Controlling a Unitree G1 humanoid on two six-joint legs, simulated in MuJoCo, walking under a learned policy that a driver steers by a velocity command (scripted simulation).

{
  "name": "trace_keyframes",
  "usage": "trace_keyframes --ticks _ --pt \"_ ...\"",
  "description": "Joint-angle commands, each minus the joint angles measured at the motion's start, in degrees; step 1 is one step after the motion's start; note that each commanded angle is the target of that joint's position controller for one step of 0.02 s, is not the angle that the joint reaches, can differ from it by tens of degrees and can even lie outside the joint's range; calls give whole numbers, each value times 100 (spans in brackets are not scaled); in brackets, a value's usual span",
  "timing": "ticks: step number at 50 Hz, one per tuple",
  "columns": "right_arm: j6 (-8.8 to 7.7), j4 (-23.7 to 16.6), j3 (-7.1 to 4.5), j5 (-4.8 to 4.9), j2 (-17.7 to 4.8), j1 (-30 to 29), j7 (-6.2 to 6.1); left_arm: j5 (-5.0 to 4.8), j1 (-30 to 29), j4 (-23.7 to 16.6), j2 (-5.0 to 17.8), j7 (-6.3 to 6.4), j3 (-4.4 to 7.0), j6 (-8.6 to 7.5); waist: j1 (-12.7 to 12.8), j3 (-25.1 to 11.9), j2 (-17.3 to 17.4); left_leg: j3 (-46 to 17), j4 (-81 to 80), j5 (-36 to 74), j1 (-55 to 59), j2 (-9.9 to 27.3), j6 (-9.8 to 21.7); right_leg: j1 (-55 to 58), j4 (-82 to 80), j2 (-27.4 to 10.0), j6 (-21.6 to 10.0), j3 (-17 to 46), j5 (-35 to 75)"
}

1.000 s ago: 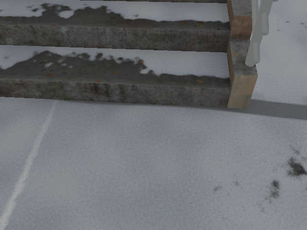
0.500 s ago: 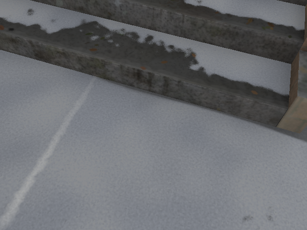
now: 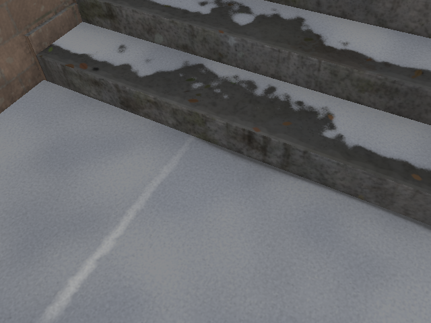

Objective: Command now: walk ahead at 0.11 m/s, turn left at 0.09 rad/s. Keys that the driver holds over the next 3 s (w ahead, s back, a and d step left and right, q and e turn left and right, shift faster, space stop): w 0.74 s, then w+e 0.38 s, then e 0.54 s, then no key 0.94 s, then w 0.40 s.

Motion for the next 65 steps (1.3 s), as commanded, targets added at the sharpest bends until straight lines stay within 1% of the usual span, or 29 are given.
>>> trace_keyframes --ticks 1,2,3,5,7,11,14,15,16,17,18,20,27,35,37,39,40,41,42,43,44,46,50,51,52,56,60,64,65 --pt "-97 -306 -117 -71 -569 197 -36 -1 237 -199 846 -34 168 -127 -32 -585 -814 -19 -905 726 1103 127 364 -103 -658 -760 -523 953 -177" --pt "-102 -260 -208 -99 -937 325 -64 72 280 -261 704 -85 129 -215 102 -573 -32 -383 -538 87 1172 462 700 -612 -280 -249 -308 398 -1081" --pt "-131 -113 -270 -105 -960 642 -7 40 -67 -326 629 -88 107 -283 -193 -359 695 -858 -992 -1556 591 632 1097 -756 377 220 -43 -300 -1383" --pt "-270 -71 -252 -113 -1018 758 14 -100 -639 -531 760 -76 188 -387 -422 526 1202 -2312 -2092 -2677 125 1451 1620 -1430 1468 207 -25 -381 -1182" --pt "-444 -8 -213 -44 -919 780 -20 -173 -616 -599 832 -116 245 -469 -381 777 1345 -2631 -2189 -2036 403 1759 1767 -2048 2059 -132 -261 12 -1578" --pt "-477 -65 -214 88 -928 398 28 -130 -326 -425 577 -325 178 -620 -131 347 843 -1373 -1907 -541 200 1147 1385 -644 569 -3 -444 -358 -571" --pt "-457 -89 -129 33 -667 320 64 -116 913 37 739 -326 313 -549 416 -123 506 -757 -960 -318 -911 710 1066 1580 80 228 -300 -464 224" --pt "-498 -209 -3 -27 -265 162 79 -96 1557 112 1095 -259 395 -555 659 -247 -491 -178 764 -290 -1595 200 676 2209 -630 -751 -610 940 -336" --pt "-618 -530 12 80 -194 253 26 -31 1993 111 1852 -300 549 -574 645 -495 -2011 101 2567 -1323 -2860 -324 402 2714 -1664 -2075 -1576 3675 -1517" --pt "-709 -476 -100 201 -599 273 -4 6 1668 50 1532 -301 448 -614 489 -143 -1430 -335 3501 -1381 -3468 -9 470 2408 -1992 -2322 -1820 4321 -2509" --pt "-753 -438 -141 232 -747 96 22 -13 1364 -11 1231 -269 351 -631 376 304 -1034 -344 3718 -804 -3765 271 608 2118 -1964 -2145 -1643 3730 -2537" --pt "-766 -290 -136 75 -625 78 53 34 932 -98 1044 -249 260 -615 163 425 -598 -194 3416 121 -3546 570 665 1676 -1989 -1628 -1317 2585 -1351" --pt "-746 -384 -11 -10 -236 -607 171 -26 1161 97 1079 -116 217 -539 249 367 -527 250 1427 1760 -2867 532 316 1324 -2256 -1008 -1113 725 1303" --pt "-859 -727 22 88 -355 -1669 442 -132 1563 434 1297 -64 277 -404 379 641 -554 355 -138 1979 -2333 252 597 1885 -1975 -1424 -996 522 1807" --pt "-868 -656 -60 65 -555 -1320 436 -121 1502 447 1431 -43 325 -361 105 291 -698 520 -238 1569 -1652 18 797 2160 -1378 -1416 -877 423 3422" --pt "-850 -275 -288 32 -992 252 303 -74 1421 405 1376 -23 283 -304 -751 -797 -697 525 -265 1634 814 -28 1144 1403 580 -1009 -611 191 4480" --pt "-807 -98 -390 -60 -1479 1355 197 110 1489 216 950 -16 128 -324 -1031 -1844 240 -1016 -18 1568 2771 1360 1480 -19 2604 -538 -416 11 2104" --pt "-831 -32 -356 -139 -1561 1329 268 -82 2320 206 353 -59 -32 -428 -499 -2667 1705 -3792 -987 -103 4060 2464 2230 -1841 4224 385 -187 543 -1888" --pt "-830 -70 -232 -87 -967 1130 250 -252 1683 237 1109 -80 151 -491 -758 -1930 961 -3585 -1441 -762 3417 2244 1910 -2394 4681 62 -200 913 -1660" --pt "-835 -36 -160 -44 -783 756 228 -324 1077 48 1302 -83 228 -506 -683 -1022 642 -2554 -1555 -448 2547 2057 1665 -2582 4570 -191 -220 700 -1066" --pt "-852 -11 -120 -60 -690 412 235 -263 850 12 1187 -51 212 -503 -461 -622 162 -1918 -1710 307 1737 1830 1559 -2333 4328 -442 -176 586 -587" --pt "-938 62 -93 -152 -509 43 253 -188 1039 91 1008 -54 246 -384 -83 -329 367 -1001 -2077 1024 807 1473 1469 -1743 3950 -732 -94 636 -73" --pt "-1087 338 -150 -140 -565 -73 243 -173 969 64 747 -13 248 -151 70 73 257 -56 -2502 1769 304 1390 1525 -1912 3621 -798 44 643 334" --pt "-999 622 -103 -285 -581 474 213 413 707 -26 605 -226 176 -66 85 333 -167 245 -2596 2018 -42 1442 1477 -1868 3341 -629 29 205 493" --pt "-965 682 -119 -301 -610 532 201 388 525 -90 497 -317 167 -48 55 425 9 516 -2561 2186 -1 1309 1410 -1961 3011 -631 5 162 795" --pt "-910 735 -121 -239 -678 536 177 157 -236 -259 488 -506 98 -118 -176 340 267 1076 -2486 2172 446 1198 1247 -1747 1573 -518 -132 -180 1717" --pt "-786 937 -151 -180 -823 787 65 249 -602 -448 557 -528 103 -148 -250 374 303 1389 -1770 4022 1324 1416 1100 -1522 700 -275 -324 -558 1177" --pt "-602 964 -182 -111 -1029 689 -36 406 777 -89 816 -363 262 -257 313 -520 187 1628 978 5106 1605 1209 787 -5 -317 457 -771 -708 929" --pt "-595 857 -128 -127 -877 939 -38 436 1368 16 1278 -268 393 -309 483 -1107 -391 1671 2564 3133 534 971 564 1357 -271 -367 -1011 263 2490"
Next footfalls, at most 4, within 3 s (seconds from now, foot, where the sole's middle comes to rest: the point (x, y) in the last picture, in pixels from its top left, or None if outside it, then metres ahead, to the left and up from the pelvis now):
0.02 left None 0.01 0.14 -0.77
0.30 right None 0.10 -0.12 -0.77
0.78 left None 0.45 0.12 -0.77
1.30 right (272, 271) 0.67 -0.11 -0.77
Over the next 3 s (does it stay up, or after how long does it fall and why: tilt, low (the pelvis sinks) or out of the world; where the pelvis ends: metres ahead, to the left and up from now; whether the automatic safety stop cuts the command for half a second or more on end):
stays up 0.73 -0.05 0.01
